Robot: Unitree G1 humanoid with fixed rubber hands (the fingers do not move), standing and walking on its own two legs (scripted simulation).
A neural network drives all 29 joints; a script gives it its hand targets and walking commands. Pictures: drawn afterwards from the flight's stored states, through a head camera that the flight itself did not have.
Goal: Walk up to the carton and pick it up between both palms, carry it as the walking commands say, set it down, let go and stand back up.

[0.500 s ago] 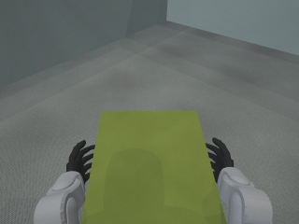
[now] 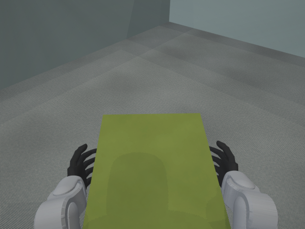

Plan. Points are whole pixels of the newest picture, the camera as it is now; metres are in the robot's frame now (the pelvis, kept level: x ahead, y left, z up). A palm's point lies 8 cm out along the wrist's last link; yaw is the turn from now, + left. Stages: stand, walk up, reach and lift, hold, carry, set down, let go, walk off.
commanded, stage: carry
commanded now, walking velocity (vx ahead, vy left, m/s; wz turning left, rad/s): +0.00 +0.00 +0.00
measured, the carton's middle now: (152, 183) +0.25 +0.00 +0.02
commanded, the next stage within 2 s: hold in 1.58 s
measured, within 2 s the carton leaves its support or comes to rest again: neither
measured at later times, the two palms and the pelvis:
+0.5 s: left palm (84, 175) +0.25 +0.16 +0.08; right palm (226, 171) +0.25 -0.17 +0.08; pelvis +0.00 -0.01 +0.00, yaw -1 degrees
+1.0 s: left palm (79, 178) +0.24 +0.17 +0.08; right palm (222, 173) +0.24 -0.16 +0.08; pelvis +0.00 +0.01 +0.00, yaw -1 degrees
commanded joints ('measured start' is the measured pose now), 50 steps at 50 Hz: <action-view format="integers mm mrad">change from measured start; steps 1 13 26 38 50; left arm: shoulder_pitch -369 -387 -408 -404 -413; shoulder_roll -653 -641 -629 -614 -621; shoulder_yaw -714 -681 -649 -641 -641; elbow -71 -8 65 83 94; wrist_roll -235 -210 -181 -168 -163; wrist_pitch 5 -33 -98 -116 -126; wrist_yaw -82 -89 -95 -91 -91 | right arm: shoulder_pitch -361 -381 -399 -393 -401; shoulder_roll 653 641 622 605 611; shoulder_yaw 719 685 646 635 631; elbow -61 3 76 94 102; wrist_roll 234 208 179 171 171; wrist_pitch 2 -39 -105 -125 -136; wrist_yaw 76 86 97 98 102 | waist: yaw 2 4 9 9 10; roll -24 -27 -22 -16 -10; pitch -141 -144 -158 -157 -155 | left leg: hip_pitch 80 79 76 72 67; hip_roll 114 113 114 117 119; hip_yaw -90 -78 -70 -73 -82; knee -23 -21 -27 -38 -53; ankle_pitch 232 227 235 235 238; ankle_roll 9 5 6 11 14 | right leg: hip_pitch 46 61 72 62 52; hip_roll -184 -183 -174 -167 -162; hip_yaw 130 130 129 128 127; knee -71 -70 -70 -75 -80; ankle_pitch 429 464 468 406 335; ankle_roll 31 32 28 28 29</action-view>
